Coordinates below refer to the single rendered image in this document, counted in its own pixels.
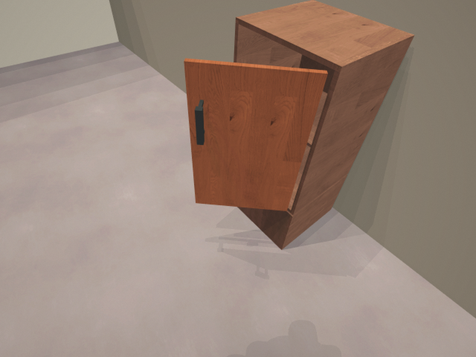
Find handle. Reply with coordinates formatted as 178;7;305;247
195;100;205;145

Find cupboard door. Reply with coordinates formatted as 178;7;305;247
184;58;328;211

